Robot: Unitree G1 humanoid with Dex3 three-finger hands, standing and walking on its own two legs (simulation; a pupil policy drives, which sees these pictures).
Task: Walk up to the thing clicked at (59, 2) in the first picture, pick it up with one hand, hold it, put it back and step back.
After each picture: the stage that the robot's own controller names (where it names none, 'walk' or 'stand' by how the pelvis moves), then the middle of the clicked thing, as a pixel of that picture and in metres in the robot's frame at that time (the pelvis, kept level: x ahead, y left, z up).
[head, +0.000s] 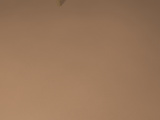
stand; out of the picture +2.38 +0.36 -0.65
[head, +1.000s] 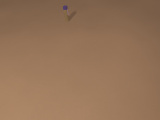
walk; (66, 13) +2.25 +0.44 -0.65
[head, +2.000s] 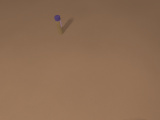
walk; (59, 25) +1.60 +0.41 -0.65
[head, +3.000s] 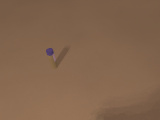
walk; (52, 58) +1.11 +0.39 -0.65
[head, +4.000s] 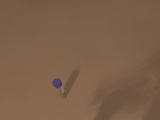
walk; (59, 89) +0.71 +0.28 -0.65
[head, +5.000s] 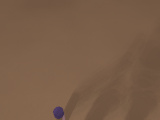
walk; (60, 118) +0.47 +0.20 -0.63
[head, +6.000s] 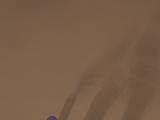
stand; out of the picture +0.40 +0.22 -0.65
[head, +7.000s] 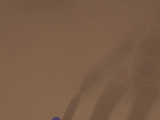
stand; out of the picture +0.39 +0.20 -0.66
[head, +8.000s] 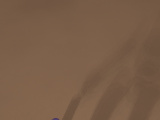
stand; out of the picture +0.39 +0.21 -0.66
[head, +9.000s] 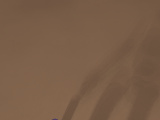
stand; out of the picture +0.38 +0.21 -0.66
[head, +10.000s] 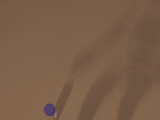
go down; (51, 114) +0.40 +0.21 -0.64
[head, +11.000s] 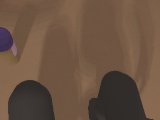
go down; (6, 49) +0.46 +0.25 -0.23
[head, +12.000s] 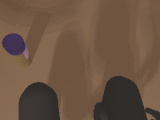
close in; (19, 53) +0.47 +0.23 -0.26
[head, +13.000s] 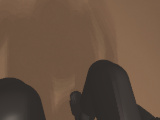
close in; out of the picture +0.45 +0.27 -0.16
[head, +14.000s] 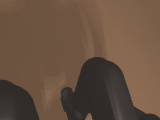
close; out of the picture +0.45 +0.29 -0.16
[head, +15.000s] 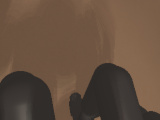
lift; out of the picture +0.37 +0.27 -0.16
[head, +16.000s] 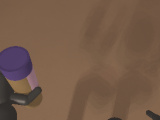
lift; (25, 83) +0.33 +0.19 +0.04
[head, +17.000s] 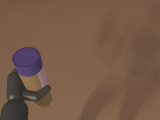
hold; (36, 82) +0.33 +0.17 +0.05
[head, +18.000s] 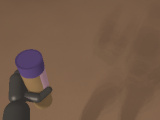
hold; (37, 83) +0.33 +0.17 +0.04
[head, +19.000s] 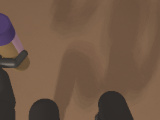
crouch; (10, 48) +0.45 +0.21 -0.04
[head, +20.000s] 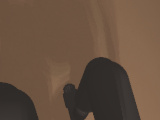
lower; out of the picture +0.46 +0.29 -0.18
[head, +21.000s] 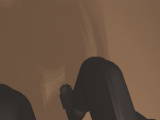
lower; out of the picture +0.45 +0.29 -0.17
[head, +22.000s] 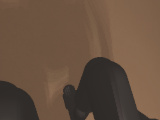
lower; out of the picture +0.45 +0.29 -0.17
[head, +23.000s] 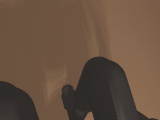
lower; out of the picture +0.45 +0.29 -0.17
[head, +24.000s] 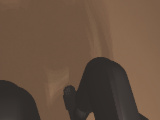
loosen; out of the picture +0.44 +0.27 -0.17
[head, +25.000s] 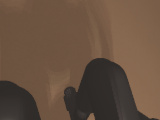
withdraw; out of the picture +0.44 +0.27 -0.17
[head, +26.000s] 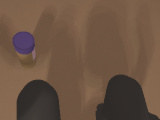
walk; (26, 53) +0.46 +0.22 -0.22
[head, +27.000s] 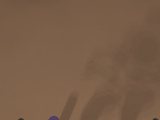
stand; out of the picture +0.38 +0.19 -0.58
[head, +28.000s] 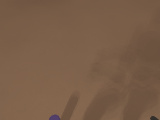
stand; out of the picture +0.40 +0.20 -0.60
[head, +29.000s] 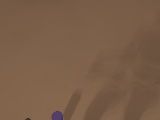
stand; out of the picture +0.40 +0.19 -0.60
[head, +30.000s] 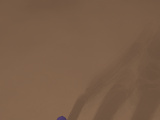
walk; out of the picture +0.40 +0.18 -0.65
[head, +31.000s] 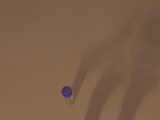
walk; (68, 96) +0.49 +0.15 -0.64
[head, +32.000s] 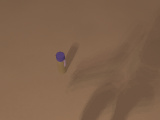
walk; (61, 63) +0.79 +0.17 -0.63
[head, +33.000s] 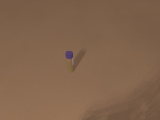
stand; (70, 62) +1.02 +0.17 -0.64
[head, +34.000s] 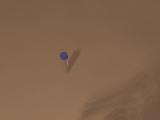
stand; (65, 63) +1.00 +0.19 -0.66
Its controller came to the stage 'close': yes
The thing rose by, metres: 0.68
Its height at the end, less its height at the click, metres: +0.00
